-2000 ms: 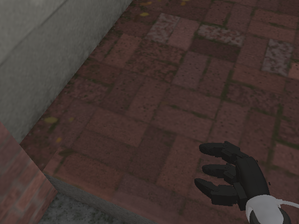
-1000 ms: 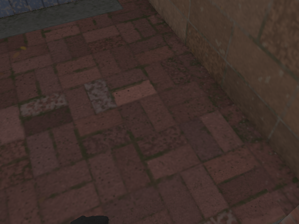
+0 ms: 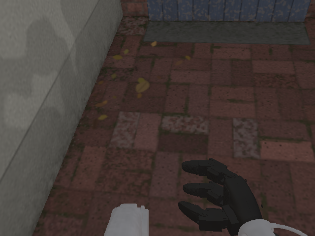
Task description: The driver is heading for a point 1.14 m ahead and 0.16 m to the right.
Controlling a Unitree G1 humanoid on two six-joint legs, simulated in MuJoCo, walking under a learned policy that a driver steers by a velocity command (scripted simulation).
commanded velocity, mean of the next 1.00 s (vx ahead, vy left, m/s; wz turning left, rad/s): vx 0.97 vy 0.00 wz -0.29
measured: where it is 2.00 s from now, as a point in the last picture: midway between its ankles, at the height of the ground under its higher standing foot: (249, 77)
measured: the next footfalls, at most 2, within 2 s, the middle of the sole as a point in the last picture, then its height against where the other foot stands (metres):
left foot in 0.08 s outside the picture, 0.19 m higher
right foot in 0.56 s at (252, 223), level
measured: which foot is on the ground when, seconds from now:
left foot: up 0.00-0.06, down 0.08-0.54, up 0.56-1.00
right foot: down 0.00-0.10, up 0.12-0.54, down 0.56-1.00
